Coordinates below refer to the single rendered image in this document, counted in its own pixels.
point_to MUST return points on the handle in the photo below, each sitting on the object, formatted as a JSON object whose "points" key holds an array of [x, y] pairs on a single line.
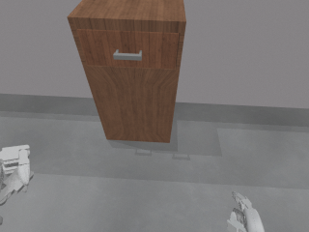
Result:
{"points": [[127, 56]]}

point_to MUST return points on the drawer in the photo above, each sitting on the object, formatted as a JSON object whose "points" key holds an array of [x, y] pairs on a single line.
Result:
{"points": [[159, 49]]}

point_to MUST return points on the robot left hand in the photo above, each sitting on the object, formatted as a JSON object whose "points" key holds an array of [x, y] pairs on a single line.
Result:
{"points": [[15, 164]]}

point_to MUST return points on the robot right hand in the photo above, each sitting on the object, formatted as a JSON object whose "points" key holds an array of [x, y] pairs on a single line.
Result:
{"points": [[248, 218]]}

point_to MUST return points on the cabinet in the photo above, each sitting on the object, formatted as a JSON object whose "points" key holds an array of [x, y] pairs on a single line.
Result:
{"points": [[133, 103]]}

